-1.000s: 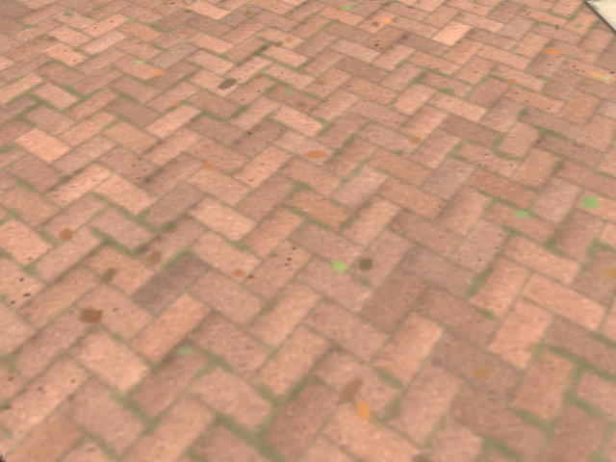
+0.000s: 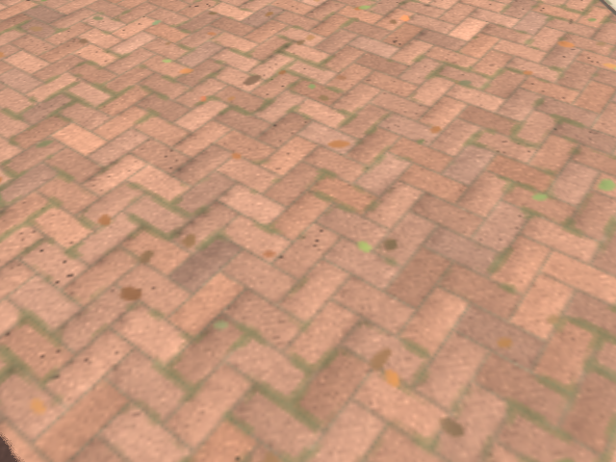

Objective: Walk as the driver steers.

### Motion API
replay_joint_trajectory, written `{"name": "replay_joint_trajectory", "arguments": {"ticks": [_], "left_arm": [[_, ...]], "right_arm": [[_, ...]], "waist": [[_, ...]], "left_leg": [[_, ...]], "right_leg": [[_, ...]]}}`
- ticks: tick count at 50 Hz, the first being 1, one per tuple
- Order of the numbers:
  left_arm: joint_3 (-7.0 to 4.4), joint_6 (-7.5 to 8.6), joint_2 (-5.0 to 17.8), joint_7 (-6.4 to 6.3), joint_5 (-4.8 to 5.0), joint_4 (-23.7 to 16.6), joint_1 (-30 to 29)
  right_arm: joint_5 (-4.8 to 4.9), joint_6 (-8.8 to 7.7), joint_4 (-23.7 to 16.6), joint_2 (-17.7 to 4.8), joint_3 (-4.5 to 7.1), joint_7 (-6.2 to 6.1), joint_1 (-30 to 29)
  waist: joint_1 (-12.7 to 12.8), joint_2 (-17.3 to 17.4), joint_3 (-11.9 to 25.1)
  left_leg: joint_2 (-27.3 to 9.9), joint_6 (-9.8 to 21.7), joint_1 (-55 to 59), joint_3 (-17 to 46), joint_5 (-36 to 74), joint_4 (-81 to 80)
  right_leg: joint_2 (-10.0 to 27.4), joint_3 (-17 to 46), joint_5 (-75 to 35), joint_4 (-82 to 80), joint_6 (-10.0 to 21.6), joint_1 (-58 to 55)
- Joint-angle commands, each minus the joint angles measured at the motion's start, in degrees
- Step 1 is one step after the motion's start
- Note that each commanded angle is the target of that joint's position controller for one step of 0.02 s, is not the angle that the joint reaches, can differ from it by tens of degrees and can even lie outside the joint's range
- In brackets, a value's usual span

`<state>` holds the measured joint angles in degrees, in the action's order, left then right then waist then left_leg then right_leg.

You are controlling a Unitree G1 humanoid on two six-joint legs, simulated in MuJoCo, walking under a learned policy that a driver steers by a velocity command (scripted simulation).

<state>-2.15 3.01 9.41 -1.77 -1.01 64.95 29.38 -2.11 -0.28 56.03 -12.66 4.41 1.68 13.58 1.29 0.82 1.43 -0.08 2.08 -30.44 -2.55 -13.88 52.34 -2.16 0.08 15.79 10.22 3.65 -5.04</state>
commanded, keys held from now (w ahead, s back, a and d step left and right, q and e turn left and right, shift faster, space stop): w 0.32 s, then no key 0.68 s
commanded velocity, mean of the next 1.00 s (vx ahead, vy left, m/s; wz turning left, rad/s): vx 0.24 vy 0.00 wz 0.00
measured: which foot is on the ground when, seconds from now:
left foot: up 0.00-0.22, down 0.24-0.74, up 0.76-0.94, down 0.96-1.00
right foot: down 0.00-0.24, up 0.26-0.70, down 0.72-1.00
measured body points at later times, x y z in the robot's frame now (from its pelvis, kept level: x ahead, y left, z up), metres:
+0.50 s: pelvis +0.24 +0.08 +0.00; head +0.27 +0.09 +0.45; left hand +0.30 +0.32 -0.15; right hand +0.24 -0.16 -0.14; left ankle +0.24 +0.13 -0.74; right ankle +0.27 -0.06 -0.67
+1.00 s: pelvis +0.36 +0.07 -0.01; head +0.36 +0.07 +0.44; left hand +0.38 +0.29 -0.17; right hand +0.36 -0.15 -0.17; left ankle +0.33 +0.19 -0.75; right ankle +0.41 -0.01 -0.74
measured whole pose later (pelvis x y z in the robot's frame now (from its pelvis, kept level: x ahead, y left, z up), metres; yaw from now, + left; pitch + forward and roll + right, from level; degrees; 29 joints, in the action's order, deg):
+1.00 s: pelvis +0.36 +0.07 -0.01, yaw +1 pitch -2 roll -1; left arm -0.7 0.4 8.0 -2.1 -0.2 62.0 14.1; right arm -1.3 0.4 63.0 -8.1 0.1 -2.1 16.3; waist -0.1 0.9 -2.2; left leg -1.0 0.4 -9.4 -0.4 -16.6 28.6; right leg -2.2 -5.4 8.8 24.8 3.4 14.7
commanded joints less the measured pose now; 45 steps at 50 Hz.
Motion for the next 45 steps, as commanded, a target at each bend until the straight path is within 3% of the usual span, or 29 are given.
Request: {"name": "replay_joint_trajectory", "arguments": {"ticks": [1,5,8,10,11,12,13,14,15,16,17,18,19,20,22,25,29,33,35,36,37,38,39,40,42,45], "left_arm": [[-0.61,2.15,5.87,0.31,-0.14,-1.68,1.71],[-0.24,2.71,6.31,0.41,-0.41,-1.69,3.81],[-0.38,2.87,7.93,0.19,-0.28,-1.5,4.35],[-0.58,2.92,9.34,0.12,-0.37,-1.76,2.76],[-0.82,2.73,10.19,0.17,-0.46,-1.78,2.02],[-0.81,2.63,10.38,0.29,-0.32,-2.06,1.48],[0.3,2.53,6.01,1.0,0.95,-3.94,3.74],[0.73,2.7,1.94,1.59,1.73,-4.87,6.44],[-0.76,2.52,6.76,1.63,0.8,-6.24,-0.82],[-0.93,2.69,6.81,1.93,0.56,-7.86,-4.84],[-0.74,2.79,5.38,1.99,0.44,-7.75,-6.17],[-0.81,2.16,4.42,1.99,-0.46,-7.29,-5.16],[-0.71,1.26,3.31,2.09,-0.96,-6.54,-2.97],[-0.81,0.56,2.76,2.1,-1.03,-6.17,-2.04],[-0.98,-0.38,2.5,2.07,-0.98,-6.4,-2.89],[-0.8,-1.06,2.73,2.08,-0.99,-7.98,-8.54],[0.12,-1.07,2.09,1.73,-0.33,-9.51,-15.75],[0.1,-0.78,3.06,0.74,-0.28,-8.88,-16.5],[-0.01,-0.12,2.93,0.19,-0.37,-7.36,-13.17],[-0.28,0.66,4.34,-0.11,-0.54,-6.37,-10.09],[-1.11,1.33,8.37,-0.3,-0.98,-5.53,-5.88],[-0.65,0.77,7.24,-0.38,-0.28,-4.95,-5.33],[0.34,0.26,4.04,-0.13,0.29,-5.2,-5.93],[0.51,0.0,4.25,-0.22,0.06,-5.49,-8.66],[0.85,-0.75,4.37,-1.09,-0.43,-6.11,-13.05],[0.93,-1.34,4.49,-1.09,-0.14,-6.04,-16.46]], "right_arm": [[-0.09,-1.26,-5.35,-2.41,0.29,0.88,-9.44],[0.26,-1.32,-9.16,-0.98,-0.81,1.14,-17.35],[0.28,-1.43,-10.64,-1.51,-0.96,0.87,-17.78],[0.56,-1.84,-9.19,-3.07,-0.16,0.07,-11.01],[0.96,-2.34,-6.74,-4.62,0.7,-0.51,-2.75],[0.7,-3.03,-3.65,-6.67,1.72,-1.19,6.87],[-0.93,-3.64,-2.53,-12.15,3.05,-1.78,14.63],[-0.72,-3.38,-1.7,-15.34,3.47,-1.17,17.42],[0.51,-3.17,-1.72,-12.95,2.84,-0.87,11.19],[0.88,-3.47,-2.78,-9.25,1.74,-0.8,4.9],[0.84,-4.06,-3.17,-6.01,0.7,-0.66,1.37],[1.16,-4.54,-2.62,-4.08,-0.03,-0.84,0.63],[1.27,-4.91,-1.81,-1.96,-0.8,-1.01,1.1],[1.17,-5.44,-0.9,-1.31,-1.19,-1.14,2.97],[1.08,-6.12,0.28,-2.32,-1.41,-1.34,4.96],[1.04,-5.7,0.99,-2.9,-2.01,-1.78,6.09],[1.31,-4.92,2.68,-2.48,-2.88,-2.51,9.15],[0.96,-4.0,4.28,-2.23,-3.24,-3.19,10.61],[1.19,-3.62,4.66,-2.13,-3.32,-3.53,9.61],[1.22,-3.7,4.95,-2.24,-3.3,-3.56,10.6],[1.41,-3.77,4.51,-1.55,-3.44,-3.74,13.81],[3.07,-2.52,6.87,2.75,-4.11,-3.75,20.67],[2.56,-1.2,6.82,0.55,-3.47,-4.04,16.93],[1.71,-0.61,5.73,-0.01,-3.05,-3.92,12.8],[1.03,0.39,5.56,1.61,-3.19,-3.45,9.29],[1.23,1.05,7.81,3.57,-3.86,-3.66,12.35]], "waist": [[0.28,-6.04,-12.07],[2.23,-7.62,-13.8],[1.82,-8.57,-13.13],[-1.77,-9.02,-8.95],[-5.46,-8.16,-4.06],[-9.55,-6.61,1.65],[-10.45,1.29,9.7],[-8.8,11.44,16.71],[-6.6,4.38,9.08],[-4.39,1.99,1.64],[-2.77,-0.13,-1.93],[-0.88,0.97,-3.7],[0.68,1.73,-3.58],[1.2,2.05,-3.16],[2.24,2.56,-3.14],[2.0,4.03,-3.64],[-0.51,4.68,-2.73],[-1.28,4.33,-3.31],[0.52,2.81,-3.47],[1.48,0.05,-1.78],[0.26,-4.23,2.93],[-0.98,-11.39,8.31],[0.63,-10.28,7.08],[0.14,-8.61,2.55],[-1.85,-5.42,-1.12],[-4.18,-5.47,-0.77]], "left_leg": [[-2.53,-1.07,-16.26,-0.58,4.12,2.79],[-2.26,-0.73,-10.88,-3.12,7.18,-7.96],[-1.01,2.35,-4.62,-5.02,4.6,-14.12],[2.1,4.51,6.17,-5.96,1.85,-16.64],[4.22,5.47,15.81,-6.41,1.98,-19.19],[3.24,6.37,29.6,-4.88,3.22,-21.91],[-11.64,9.52,45.98,13.75,-12.14,-25.37],[-25.31,15.3,50.59,43.0,-16.17,-36.9],[-21.63,13.32,42.41,41.11,-17.39,-39.47],[-20.27,11.9,33.29,31.2,-13.26,-39.63],[-17.7,10.63,26.29,23.92,-1.22,-40.87],[-15.49,9.79,21.74,17.93,10.56,-40.81],[-14.16,9.24,18.97,12.99,20.56,-40.56],[-13.75,9.46,18.12,10.01,31.2,-39.71],[-12.57,9.72,18.26,5.39,43.23,-38.9],[-10.53,9.14,19.65,1.33,47.47,-38.4],[-9.73,7.66,22.35,-0.51,49.23,-36.52],[-11.62,8.05,26.06,1.75,47.46,-32.18],[-11.12,6.81,26.48,2.5,45.19,-27.09],[-9.28,4.67,24.95,2.13,39.34,-23.03],[-6.32,2.91,20.78,0.66,22.12,-17.02],[-0.3,1.25,17.26,-1.16,-6.83,-9.77],[1.15,1.18,15.27,0.88,-22.81,-6.35],[1.13,0.85,13.33,2.52,-25.18,-4.5],[-0.38,-0.16,15.14,3.82,-19.76,-6.45],[0.04,-1.46,21.54,1.67,-9.71,-17.73]], "right_leg": [[14.37,10.25,1.89,-7.71,8.0,2.9],[13.51,6.32,-13.06,-6.5,7.87,6.43],[15.13,4.64,-25.42,-3.81,7.13,4.26],[15.29,2.41,-45.65,5.47,5.45,3.07],[14.36,0.81,-53.15,15.68,4.44,3.43],[12.08,-1.02,-48.85,28.52,3.25,9.46],[7.9,-2.77,-26.62,47.07,1.69,24.82],[-2.05,-0.08,13.89,64.2,0.66,35.97],[1.65,5.46,8.81,68.42,2.11,39.51],[4.48,3.98,3.04,66.71,2.62,40.14],[6.33,3.25,-0.11,63.41,2.68,37.44],[7.06,2.62,-0.32,61.27,2.14,34.33],[7.33,2.2,0.52,59.44,1.45,31.04],[6.69,1.4,1.37,58.33,0.9,29.21],[5.69,0.07,0.26,54.87,-0.03,29.94],[5.32,-1.97,-4.66,45.39,-0.96,32.37],[3.7,-4.46,-11.08,32.32,-1.2,28.79],[2.72,-4.07,-7.81,25.97,0.06,25.98],[2.22,-3.74,-10.49,17.2,1.1,20.48],[4.92,-0.63,-23.87,12.28,1.52,13.91],[12.87,6.05,-47.67,16.23,3.44,4.76],[21.59,14.73,-58.48,16.38,12.85,0.97],[23.73,18.9,-50.49,12.35,15.47,4.54],[22.16,17.92,-40.36,9.53,14.95,8.91],[18.55,13.79,-25.01,5.13,11.21,16.55],[13.13,7.89,-14.77,4.24,5.99,19.84]]}}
